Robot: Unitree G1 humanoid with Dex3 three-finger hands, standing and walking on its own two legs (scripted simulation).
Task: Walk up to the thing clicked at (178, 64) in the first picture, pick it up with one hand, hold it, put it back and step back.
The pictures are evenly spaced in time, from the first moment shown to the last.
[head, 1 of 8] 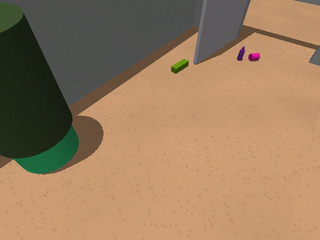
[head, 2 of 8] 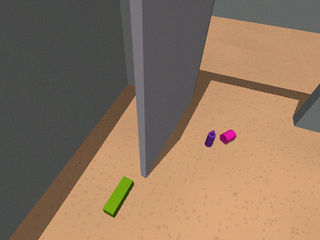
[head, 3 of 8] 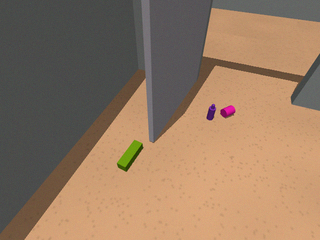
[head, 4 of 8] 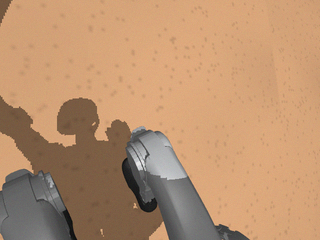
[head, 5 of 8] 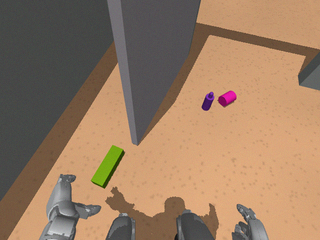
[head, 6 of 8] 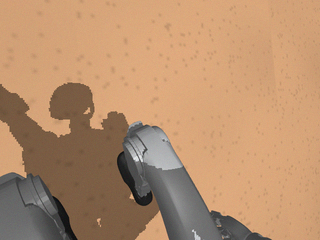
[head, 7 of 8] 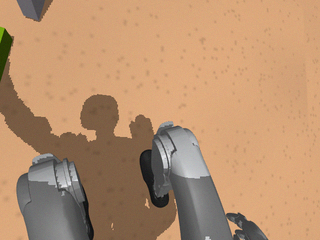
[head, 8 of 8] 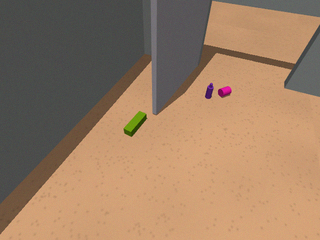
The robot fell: no
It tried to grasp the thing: no
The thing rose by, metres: 0.00
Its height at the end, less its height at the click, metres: +0.00
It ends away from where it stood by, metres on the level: 0.00
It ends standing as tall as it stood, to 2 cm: yes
